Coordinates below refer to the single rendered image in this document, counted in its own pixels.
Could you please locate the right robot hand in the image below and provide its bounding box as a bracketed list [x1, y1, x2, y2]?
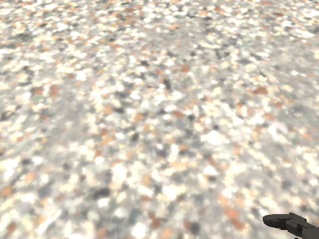
[262, 212, 319, 239]

